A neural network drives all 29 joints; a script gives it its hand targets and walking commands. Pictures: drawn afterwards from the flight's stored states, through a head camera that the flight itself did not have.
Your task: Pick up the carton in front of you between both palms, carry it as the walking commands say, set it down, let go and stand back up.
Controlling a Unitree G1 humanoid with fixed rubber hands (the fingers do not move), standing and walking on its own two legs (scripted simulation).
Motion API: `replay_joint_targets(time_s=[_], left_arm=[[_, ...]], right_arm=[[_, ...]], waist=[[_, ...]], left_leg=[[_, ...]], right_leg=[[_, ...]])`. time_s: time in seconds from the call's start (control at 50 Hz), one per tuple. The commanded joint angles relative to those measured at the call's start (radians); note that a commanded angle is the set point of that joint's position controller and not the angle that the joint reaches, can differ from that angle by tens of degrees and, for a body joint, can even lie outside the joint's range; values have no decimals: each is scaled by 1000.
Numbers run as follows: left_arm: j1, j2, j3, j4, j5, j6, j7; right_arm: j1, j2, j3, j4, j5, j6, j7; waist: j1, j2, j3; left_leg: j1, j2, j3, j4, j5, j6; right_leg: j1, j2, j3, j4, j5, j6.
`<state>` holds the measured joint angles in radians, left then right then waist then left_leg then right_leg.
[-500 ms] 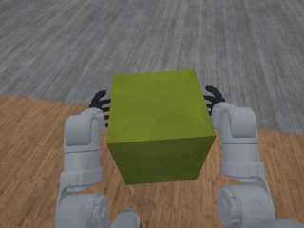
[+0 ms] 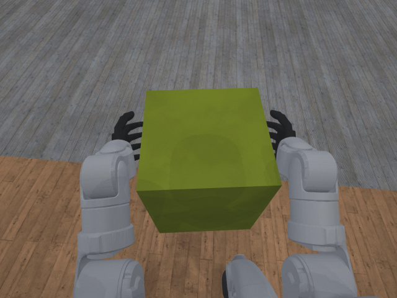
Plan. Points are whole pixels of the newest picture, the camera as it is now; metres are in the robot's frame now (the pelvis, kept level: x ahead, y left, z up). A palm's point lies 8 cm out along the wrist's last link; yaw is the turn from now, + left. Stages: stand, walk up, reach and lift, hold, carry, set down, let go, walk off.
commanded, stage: carry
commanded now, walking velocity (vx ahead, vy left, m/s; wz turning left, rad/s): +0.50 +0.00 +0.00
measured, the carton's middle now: (203, 167) +0.36 -0.02 +0.03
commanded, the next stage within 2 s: none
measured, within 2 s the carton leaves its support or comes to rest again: neither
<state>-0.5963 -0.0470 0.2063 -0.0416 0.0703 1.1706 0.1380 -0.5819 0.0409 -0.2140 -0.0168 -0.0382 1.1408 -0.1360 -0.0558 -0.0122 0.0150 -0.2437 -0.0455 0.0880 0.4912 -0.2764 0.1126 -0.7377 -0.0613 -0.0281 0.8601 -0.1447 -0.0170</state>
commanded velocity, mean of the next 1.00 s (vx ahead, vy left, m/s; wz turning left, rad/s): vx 0.50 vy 0.00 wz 0.00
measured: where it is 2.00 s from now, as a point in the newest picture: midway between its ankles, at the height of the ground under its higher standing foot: (189, 121)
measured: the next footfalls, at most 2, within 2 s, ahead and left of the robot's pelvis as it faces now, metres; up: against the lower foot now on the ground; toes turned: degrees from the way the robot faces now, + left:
right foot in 0.16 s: +0.29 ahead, -0.09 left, -0.03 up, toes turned -3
left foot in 0.70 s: +0.61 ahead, +0.05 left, -0.05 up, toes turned +3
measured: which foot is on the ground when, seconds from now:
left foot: down 0.00-0.18, up 0.20-0.68, down 0.70-1.00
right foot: up 0.00-0.14, down 0.16-0.72, up 0.74-1.00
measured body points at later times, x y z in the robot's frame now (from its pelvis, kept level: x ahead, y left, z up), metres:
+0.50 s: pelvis +0.30 -0.04 -0.02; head +0.35 -0.05 +0.42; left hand +0.66 +0.13 +0.07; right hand +0.68 -0.18 +0.06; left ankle +0.40 +0.12 -0.70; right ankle +0.25 -0.09 -0.76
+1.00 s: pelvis +0.61 +0.00 -0.05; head +0.66 +0.01 +0.40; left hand +0.98 +0.13 +0.03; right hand +0.96 -0.17 +0.04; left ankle +0.58 +0.05 -0.78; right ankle +0.68 -0.16 -0.72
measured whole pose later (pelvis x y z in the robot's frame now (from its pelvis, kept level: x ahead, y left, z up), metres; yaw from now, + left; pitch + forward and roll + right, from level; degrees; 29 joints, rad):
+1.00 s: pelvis +0.61 +0.00 -0.05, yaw -1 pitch +5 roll -2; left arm -0.62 -0.03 0.20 0.05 0.07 1.18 0.13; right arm -0.60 0.03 -0.21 0.06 -0.05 1.16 -0.14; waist -0.05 0.00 0.01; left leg -0.29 -0.05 0.10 0.47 -0.21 0.13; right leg -0.71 -0.07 -0.01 0.98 -0.27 0.00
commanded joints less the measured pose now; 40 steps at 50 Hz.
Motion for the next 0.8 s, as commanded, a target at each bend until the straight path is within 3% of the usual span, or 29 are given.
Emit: replay_joint_targets(time_s=[0.0,0.04,0.08,0.1,0.12,0.14,0.16,0.18,0.2,0.24,0.26,0.32,0.44,0.5,0.58,0.6,0.64,0.66,0.68,0.7,0.72,0.74,0.76,0.78], left_arm=[[-627,-975,-703,-45,-357,-15,-194],[-614,-950,-689,-7,-352,1,-205],[-614,-934,-664,38,-349,13,-218],[-611,-925,-645,66,-345,16,-224],[-605,-920,-623,96,-340,18,-229],[-600,-917,-600,127,-341,20,-237],[-606,-905,-575,163,-340,20,-242],[-616,-900,-562,188,-332,14,-246],[-617,-957,-563,196,-355,10,-256],[-745,-1049,-602,121,-417,-2,-272],[-802,-1085,-627,82,-450,-9,-275],[-836,-1130,-660,7,-503,-22,-269],[-755,-1087,-688,-50,-497,-26,-265],[-741,-1044,-699,-74,-487,-18,-262],[-665,-995,-691,-10,-458,0,-263],[-660,-990,-689,11,-454,2,-265],[-666,-994,-687,54,-456,4,-271],[-687,-1001,-686,74,-461,3,-277],[-706,-1006,-682,92,-465,2,-282],[-728,-1027,-678,120,-466,5,-286],[-726,-1051,-654,146,-469,12,-285],[-745,-1056,-658,132,-467,7,-280],[-785,-1078,-659,112,-465,-1,-275],[-805,-1103,-656,95,-463,-9,-267]], right_arm=[[-715,1000,740,-95,453,13,270],[-695,986,725,-46,439,21,270],[-697,983,708,4,428,27,272],[-703,987,700,30,427,30,273],[-715,992,691,57,431,32,275],[-729,992,679,83,429,32,276],[-737,1015,670,114,425,36,278],[-740,1029,649,132,418,40,274],[-773,1037,643,127,418,37,270],[-827,1092,643,90,417,19,259],[-832,1109,638,70,415,12,249],[-795,1128,640,19,406,2,220],[-731,1080,682,-51,372,-9,190],[-738,1035,701,-87,368,0,187],[-687,978,689,-40,344,27,198],[-679,967,680,-21,338,33,203],[-667,951,654,23,324,41,213],[-658,949,637,46,317,42,218],[-650,937,615,66,312,43,225],[-655,925,588,106,305,44,230],[-648,917,577,144,301,37,233],[-633,963,578,147,320,32,242],[-695,1010,594,104,344,24,251],[-768,1054,613,63,380,20,257]], waist=[[-29,111,-448],[-38,113,-417],[-21,133,-399],[10,130,-413],[60,101,-445],[99,37,-490],[76,-147,-554],[103,-316,-608],[113,-238,-557],[94,-59,-473],[84,-27,-469],[74,-62,-494],[114,-80,-500],[130,-85,-471],[163,-88,-409],[160,-99,-402],[109,-126,-436],[55,-107,-475],[19,-35,-527],[39,159,-600],[-5,303,-669],[-2,233,-619],[-9,168,-570],[5,88,-513]], left_leg=[[439,204,-180,-9,743,81],[427,191,-157,14,721,64],[371,195,-132,70,750,35],[334,187,-102,145,799,10],[261,162,-47,276,756,-22],[87,135,-33,458,482,-42],[-159,54,-28,635,-104,-64],[-438,-53,-84,872,-310,-79],[-511,6,-125,897,-273,-65],[-512,57,-116,821,-176,-57],[-480,79,-119,763,-139,-62],[-440,96,-98,662,-86,-88],[-595,101,-57,470,85,-92],[-561,76,-26,318,215,-78],[-451,11,51,45,366,-59],[-380,3,54,-18,401,-45],[-167,-11,64,-95,424,-18],[13,6,65,-137,468,-12],[236,115,-42,-55,559,-10],[513,361,-327,118,941,49],[665,463,-642,37,602,249],[605,416,-643,-37,353,224],[520,370,-567,-61,295,179],[417,340,-486,-80,357,140]], right_leg=[[-21,48,-63,-177,148,-16],[54,73,-84,-309,225,-31],[208,90,-90,-401,246,-61],[334,107,-108,-438,247,-71],[511,108,-131,-473,272,-70],[717,4,-32,-406,295,-65],[931,-241,295,-275,589,-114],[1084,-333,605,-373,270,-283],[1022,-298,600,-440,81,-268],[856,-227,452,-462,116,-207],[794,-218,405,-478,123,-196],[751,-190,313,-502,176,-184],[924,-158,196,-439,538,-180],[939,-113,134,-424,615,-161],[960,-60,71,-379,682,-135],[942,-61,62,-359,686,-123],[901,-68,33,-241,771,-78],[829,-54,-18,-107,716,-48],[641,-27,-39,74,415,-31],[357,43,-20,241,-237,-20],[79,150,20,512,-483,11],[-4,101,61,533,-429,-20],[-34,71,66,498,-358,-32],[-16,41,58,426,-303,-26]])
